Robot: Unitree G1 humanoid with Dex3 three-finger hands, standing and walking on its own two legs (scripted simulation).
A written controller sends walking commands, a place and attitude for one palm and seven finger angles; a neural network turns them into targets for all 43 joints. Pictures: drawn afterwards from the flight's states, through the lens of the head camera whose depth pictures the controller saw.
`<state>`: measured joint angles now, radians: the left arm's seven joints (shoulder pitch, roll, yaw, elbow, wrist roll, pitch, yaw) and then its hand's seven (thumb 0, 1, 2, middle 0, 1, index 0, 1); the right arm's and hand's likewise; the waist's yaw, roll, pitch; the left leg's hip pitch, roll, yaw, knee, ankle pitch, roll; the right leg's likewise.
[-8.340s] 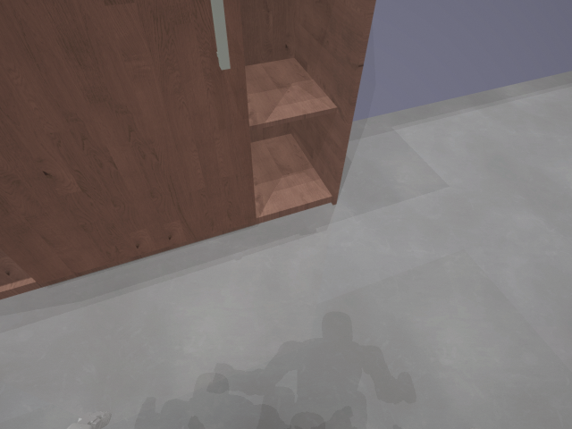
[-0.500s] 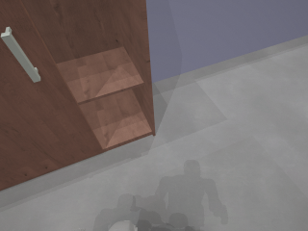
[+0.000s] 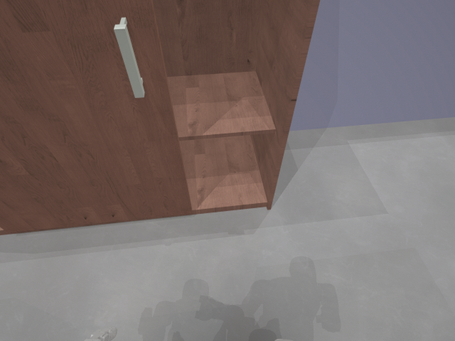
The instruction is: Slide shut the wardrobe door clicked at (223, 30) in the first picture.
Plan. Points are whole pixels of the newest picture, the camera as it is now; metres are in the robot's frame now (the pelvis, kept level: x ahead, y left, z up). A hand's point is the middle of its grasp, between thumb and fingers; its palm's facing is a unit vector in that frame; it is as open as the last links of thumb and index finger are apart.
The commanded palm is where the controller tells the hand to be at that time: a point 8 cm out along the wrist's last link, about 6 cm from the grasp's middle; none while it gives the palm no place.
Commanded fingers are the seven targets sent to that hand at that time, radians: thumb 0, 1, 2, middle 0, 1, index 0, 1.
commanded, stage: turn to face it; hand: left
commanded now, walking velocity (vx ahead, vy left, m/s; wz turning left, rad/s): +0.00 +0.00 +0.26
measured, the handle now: (131, 59) +0.72 +0.28 +0.11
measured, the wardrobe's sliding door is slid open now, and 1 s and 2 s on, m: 0.38 0.38 0.38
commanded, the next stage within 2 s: take the last steps up to it in 0.12 s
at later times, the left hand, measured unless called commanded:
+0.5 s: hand out of the picture -0.06 +0.18 -0.17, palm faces +0.25 -0.94 -0.21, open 7.4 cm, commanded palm none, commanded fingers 0.00 0.90 0.90 -0.20 -0.30 -0.20 -0.30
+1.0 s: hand (138, 303) +0.22 +0.21 -0.17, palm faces +0.11 -0.97 -0.20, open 7.4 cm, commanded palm none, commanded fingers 0.00 0.90 0.90 -0.20 -0.30 -0.20 -0.30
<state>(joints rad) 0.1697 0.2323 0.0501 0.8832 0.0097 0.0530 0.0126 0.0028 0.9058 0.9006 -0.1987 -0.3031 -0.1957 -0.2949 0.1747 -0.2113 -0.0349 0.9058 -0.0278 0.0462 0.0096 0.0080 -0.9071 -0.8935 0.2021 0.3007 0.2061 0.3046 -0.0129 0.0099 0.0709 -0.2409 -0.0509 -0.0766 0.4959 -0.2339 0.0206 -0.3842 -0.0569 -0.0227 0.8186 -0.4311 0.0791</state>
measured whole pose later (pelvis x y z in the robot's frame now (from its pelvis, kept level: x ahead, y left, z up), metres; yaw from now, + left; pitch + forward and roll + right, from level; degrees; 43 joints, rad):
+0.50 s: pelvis +0.00 +0.01 +0.01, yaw +10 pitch -1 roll +0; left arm 0.37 0.18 0.05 1.04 0.03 -0.01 0.01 0.00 0.90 0.90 -0.20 -0.30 -0.20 -0.30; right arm 0.25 -0.22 -0.05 1.02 -0.03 0.03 0.02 0.01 -0.91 -0.89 0.20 0.30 0.20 0.30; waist 0.04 -0.01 0.01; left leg -0.23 0.04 0.06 0.59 -0.38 -0.01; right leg -0.19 -0.10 -0.17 0.44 -0.23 0.01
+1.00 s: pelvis +0.15 +0.02 -0.02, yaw +8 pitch -1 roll +1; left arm 0.14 0.17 0.05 1.01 0.02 -0.02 -0.02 0.00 0.91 0.90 -0.20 -0.30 -0.19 -0.29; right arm 0.49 -0.10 -0.03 1.17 -0.03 -0.05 -0.03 0.01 -0.91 -0.89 0.20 0.30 0.20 0.30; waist -0.06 0.01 0.07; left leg 0.08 0.03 0.10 0.43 -0.47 -0.02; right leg -0.44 -0.06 -0.12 0.60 -0.18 -0.03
